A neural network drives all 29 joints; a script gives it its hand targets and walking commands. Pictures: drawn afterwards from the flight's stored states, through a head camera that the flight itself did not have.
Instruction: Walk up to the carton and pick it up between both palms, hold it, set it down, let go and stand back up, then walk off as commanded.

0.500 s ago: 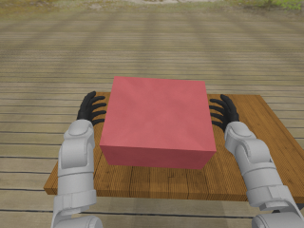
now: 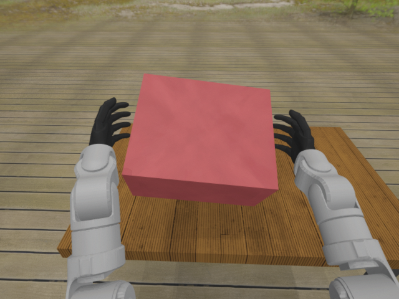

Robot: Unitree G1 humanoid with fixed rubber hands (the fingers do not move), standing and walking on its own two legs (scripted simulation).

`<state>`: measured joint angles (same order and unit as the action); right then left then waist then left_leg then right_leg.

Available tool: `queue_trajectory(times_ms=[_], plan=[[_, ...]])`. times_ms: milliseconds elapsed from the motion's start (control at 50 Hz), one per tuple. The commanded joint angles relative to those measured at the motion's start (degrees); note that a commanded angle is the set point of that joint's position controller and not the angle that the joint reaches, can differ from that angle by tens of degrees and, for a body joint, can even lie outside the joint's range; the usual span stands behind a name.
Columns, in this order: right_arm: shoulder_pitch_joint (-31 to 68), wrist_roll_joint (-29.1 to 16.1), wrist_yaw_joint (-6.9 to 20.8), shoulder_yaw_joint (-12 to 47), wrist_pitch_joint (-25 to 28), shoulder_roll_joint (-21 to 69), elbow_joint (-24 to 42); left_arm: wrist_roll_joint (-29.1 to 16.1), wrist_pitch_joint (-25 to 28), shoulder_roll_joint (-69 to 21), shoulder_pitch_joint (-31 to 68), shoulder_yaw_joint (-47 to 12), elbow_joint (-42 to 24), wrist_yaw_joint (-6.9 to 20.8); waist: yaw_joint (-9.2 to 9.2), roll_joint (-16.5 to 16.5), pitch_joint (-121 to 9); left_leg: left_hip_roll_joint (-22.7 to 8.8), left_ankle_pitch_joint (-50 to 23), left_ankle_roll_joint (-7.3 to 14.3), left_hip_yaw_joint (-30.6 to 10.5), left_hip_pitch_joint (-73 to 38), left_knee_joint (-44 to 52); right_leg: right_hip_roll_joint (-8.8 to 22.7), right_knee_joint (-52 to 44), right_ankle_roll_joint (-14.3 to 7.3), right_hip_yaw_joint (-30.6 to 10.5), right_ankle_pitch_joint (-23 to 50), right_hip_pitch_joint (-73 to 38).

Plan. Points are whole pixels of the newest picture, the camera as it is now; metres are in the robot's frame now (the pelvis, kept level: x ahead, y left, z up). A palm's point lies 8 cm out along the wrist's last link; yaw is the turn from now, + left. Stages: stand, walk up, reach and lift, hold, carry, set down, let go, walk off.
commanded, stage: hold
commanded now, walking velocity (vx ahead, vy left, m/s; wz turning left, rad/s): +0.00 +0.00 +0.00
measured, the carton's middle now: (201, 142) +0.41 +0.01 +0.16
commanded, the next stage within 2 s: none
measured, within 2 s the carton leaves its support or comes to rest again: neither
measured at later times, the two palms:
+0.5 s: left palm (114, 168) +0.33 +0.19 +0.16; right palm (301, 157) +0.34 -0.18 +0.17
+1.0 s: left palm (105, 140) +0.33 +0.19 +0.23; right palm (301, 146) +0.34 -0.18 +0.20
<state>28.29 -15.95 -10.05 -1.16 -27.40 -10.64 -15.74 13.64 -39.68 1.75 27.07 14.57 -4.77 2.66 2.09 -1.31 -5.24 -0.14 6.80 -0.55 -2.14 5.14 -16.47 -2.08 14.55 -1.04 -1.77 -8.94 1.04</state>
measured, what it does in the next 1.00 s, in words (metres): stands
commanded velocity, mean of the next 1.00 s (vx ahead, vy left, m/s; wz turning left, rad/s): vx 0.00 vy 0.00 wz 0.00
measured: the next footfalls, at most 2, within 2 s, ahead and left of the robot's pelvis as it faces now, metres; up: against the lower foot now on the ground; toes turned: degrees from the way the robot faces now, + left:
none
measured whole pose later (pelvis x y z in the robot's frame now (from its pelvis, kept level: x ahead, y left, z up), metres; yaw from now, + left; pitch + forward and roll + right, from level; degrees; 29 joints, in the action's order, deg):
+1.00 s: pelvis +0.01 +0.00 +0.00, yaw +0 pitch -4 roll +0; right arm 27.8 -15.7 -10.9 -1.2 -26.3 -10.5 -13.6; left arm 11.9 -39.2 1.6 26.8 14.8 -5.9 1.8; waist 2.1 -1.3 -5.0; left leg -0.1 7.2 -0.6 -2.1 5.1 -16.5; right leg -2.1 14.5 -1.1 -1.8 -9.3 1.0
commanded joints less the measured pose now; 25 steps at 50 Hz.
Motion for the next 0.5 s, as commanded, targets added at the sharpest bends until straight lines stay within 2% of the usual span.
queue_trajectory(times_ms=[0, 20, 40, 60, 80, 100, 120, 140, 160, 180, 200, 220, 240, 260, 280, 300, 320, 340, 360, 380, 400, 420, 440, 460, 480], plan=[[49.0, -0.1, 11.1, 13.4, 0.7, 24.5, 11.7, -4.7, -3.6, -21.3, 34.7, -16.2, 4.3, 15.9, 1.97, -1.5, -5.8, 1.8, 1.8, 1.7, 4.1, -2.9, 4.0, 1.2, -4.5, 0.1, 1.8, -2.3, 0.0], [50.4, -0.5, 11.4, 12.2, 2.2, 25.0, 14.8, -7.5, -1.7, -23.3, 36.4, -18.2, 1.8, 14.9, 3.89, -1.1, -12.0, 1.8, -1.2, 0.8, 3.5, -3.8, 3.6, 0.6, -3.4, 0.4, 2.3, 2.3, -1.5], [55.5, -0.3, 11.6, 13.0, 4.2, 28.1, 17.3, -10.1, -0.1, -24.2, 42.0, -20.7, -0.7, 13.4, 2.99, 2.0, -15.8, 2.0, -2.0, 0.6, 3.5, -5.1, 3.1, 0.4, -2.7, 0.6, 3.3, 2.3, -0.8], [52.0, -2.5, 12.2, 14.9, 5.8, 29.3, 24.7, -15.3, 2.7, -27.6, 43.7, -27.2, -11.6, 11.8, 4.8, 3.4, -22.5, 1.6, -9.0, -1.1, 2.5, -8.5, 1.3, -0.5, -1.3, 0.1, 3.2, 10.7, -0.6], [51.5, -5.6, 11.9, 21.5, 8.2, 32.1, 35.0, -20.0, 5.1, -31.3, 42.7, -34.0, -20.9, 9.6, 3.85, 3.8, -33.9, 1.7, -22.5, -2.7, 2.0, -13.9, -3.1, -2.3, 1.2, 0.9, 4.0, 20.5, -3.2], [59.1, -5.8, 12.3, 21.1, 8.6, 32.1, 34.5, -21.4, 6.6, -31.4, 47.6, -34.2, -19.1, 7.9, 2.49, 4.4, -34.5, 1.3, -24.1, -2.8, 1.3, -13.6, -3.9, -2.4, 1.0, 0.9, 3.6, 18.9, -0.2], [59.8, -6.9, 12.5, 23.4, 9.2, 33.3, 36.9, -22.8, 7.9, -33.8, 48.8, -37.2, -21.5, 6.2, 2.84, 5.3, -40.8, 1.1, -29.6, -3.4, 0.8, -19.5, -5.6, -2.8, 0.8, 0.9, 3.5, 21.3, 1.8], [54.2, -6.1, 12.8, 21.0, 8.7, 30.4, 32.0, -22.5, 8.3, -31.1, 48.6, -37.7, -21.3, 4.8, 4.71, 6.9, -36.0, 0.6, -29.5, -4.1, -0.2, -20.3, -6.1, -2.8, 0.5, 0.5, 3.5, 19.9, 5.5], [45.7, -4.5, 12.0, 22.2, 7.4, 29.2, 27.4, -19.8, 7.2, -28.0, 39.6, -33.8, -15.2, 4.8, 3.64, 3.4, -28.1, 0.8, -26.4, -3.3, 0.5, -18.1, -5.1, -2.6, -0.6, 0.9, 3.4, 18.8, 4.9], [40.9, -3.3, 11.7, 20.8, 6.2, 26.6, 23.9, -16.7, 5.5, -24.6, 34.2, -30.0, -12.7, 5.6, 3.64, 3.2, -24.0, 1.3, -23.6, -2.3, 1.2, -14.9, -3.9, -1.6, -1.3, 0.8, 2.8, 20.3, 2.2], [39.4, -2.6, 11.2, 19.9, 4.6, 24.2, 18.8, -13.0, 3.0, -22.3, 29.4, -25.0, -6.3, 7.0, 2.83, 1.9, -19.2, 1.6, -20.7, -0.9, 1.7, -13.4, -2.1, -0.8, -2.2, 1.1, 2.3, 20.1, 0.5], [41.4, -1.1, 10.8, 17.3, 3.7, 22.5, 15.0, -9.9, 0.9, -21.5, 27.2, -22.4, -0.3, 8.2, 2.4, 1.1, -14.5, 1.7, -14.0, -0.6, 2.5, -11.0, 0.3, -0.6, -3.2, 1.0, 2.9, 14.9, 0.0], [36.8, -0.8, 10.4, 17.2, 2.0, 21.7, 11.2, -6.1, -0.9, -19.4, 22.6, -17.8, 4.7, 10.5, 2.2, -2.2, -6.8, 2.5, -8.3, 0.9, 3.2, -6.3, 1.7, 0.5, -3.6, 1.4, 2.4, 13.9, -2.1], [37.2, 0.8, 10.2, 15.1, 0.5, 20.2, 7.1, -3.9, -2.6, -18.3, 23.4, -15.1, 7.6, 12.9, 2.95, -3.6, -4.3, 2.9, -2.6, 1.6, 4.3, -4.4, 3.5, 0.9, -4.5, 1.5, 2.5, 8.1, -2.1], [40.4, 0.8, 10.1, 15.2, -0.5, 21.7, 6.6, -1.8, -3.9, -18.4, 26.1, -13.6, 8.6, 14.7, 1.96, -4.5, -2.8, 2.5, 0.2, 2.6, 4.9, -4.4, 4.2, 1.5, -5.5, 1.2, 2.0, 2.1, 0.0], [43.5, 0.5, 10.7, 14.9, 0.0, 23.7, 8.5, -3.6, -3.7, -20.8, 29.8, -16.0, 5.0, 15.3, 2.42, -1.8, -6.8, 1.9, -0.7, 1.3, 4.5, -5.1, 3.7, 1.2, -4.3, 0.5, 1.8, -0.2, 0.4], [42.9, 0.2, 10.8, 14.3, -0.1, 23.4, 8.8, -4.1, -3.4, -19.6, 32.9, -15.6, 4.2, 15.8, 2.54, -0.9, -6.8, 2.3, -1.5, 1.6, 4.3, -3.8, 3.2, 1.6, -4.3, 0.4, 1.2, 1.0, -0.5], [47.5, -0.2, 11.2, 12.6, 0.5, 23.7, 11.2, -6.9, -2.2, -21.3, 37.6, -17.7, 1.4, 15.6, 4.07, -0.1, -9.1, 2.1, 0.5, 0.6, 3.5, -3.7, 3.4, 1.4, -3.8, 0.5, 1.8, -0.8, 0.4], [51.5, 0.0, 11.7, 12.7, 2.6, 26.3, 14.0, -7.9, -1.0, -22.5, 40.8, -18.3, 0.5, 14.7, 2.46, 1.5, -11.8, 2.2, 1.1, 1.1, 3.8, -3.2, 3.6, 0.8, -3.1, 0.5, 2.2, -2.2, -0.8], [54.1, 0.3, 12.3, 12.1, 3.9, 28.1, 14.2, -11.0, 1.0, -24.7, 45.0, -21.9, -2.1, 13.2, 3.74, 2.7, -14.2, 1.8, -1.4, 0.3, 3.4, -4.6, 3.4, 0.5, -2.5, 0.5, 3.2, 1.1, 1.0], [55.2, -0.7, 12.9, 14.0, 5.5, 31.6, 19.4, -15.0, 3.2, -27.3, 48.0, -25.5, -8.0, 11.6, 3.25, 2.7, -21.4, 1.5, -4.4, -0.4, 3.1, -6.3, 2.0, 0.0, -1.1, 0.8, 3.5, 4.3, 0.2], [54.2, -1.8, 13.0, 15.2, 6.6, 32.9, 22.3, -18.6, 5.8, -29.2, 52.1, -30.7, -16.4, 9.9, 5.35, 4.5, -26.8, 1.4, -10.1, -1.5, 2.1, -9.7, 0.1, -0.2, -0.1, 1.0, 3.5, 11.5, 0.5], [51.9, -4.3, 12.8, 19.9, 7.9, 34.4, 28.1, -20.7, 7.7, -29.6, 50.6, -32.9, -21.6, 8.0, 3.21, 4.5, -32.1, 2.0, -17.3, -2.0, 1.9, -12.5, -2.1, -1.2, 1.2, 1.6, 3.6, 16.9, -0.3], [50.3, -5.0, 12.9, 21.8, 7.7, 33.7, 28.0, -21.2, 8.5, -29.9, 49.4, -33.4, -23.4, 6.5, 2.79, 3.7, -34.6, 1.5, -22.6, -2.7, 1.2, -16.2, -3.1, -1.9, 1.1, 1.5, 3.8, 18.4, 0.6], [49.9, -4.8, 13.2, 21.5, 8.1, 32.2, 26.7, -22.1, 9.0, -30.6, 51.0, -36.3, -24.1, 5.4, 4.15, 6.3, -36.1, 1.2, -23.8, -3.5, 0.8, -17.5, -4.3, -2.0, 0.8, 0.8, 3.4, 18.2, 2.9]])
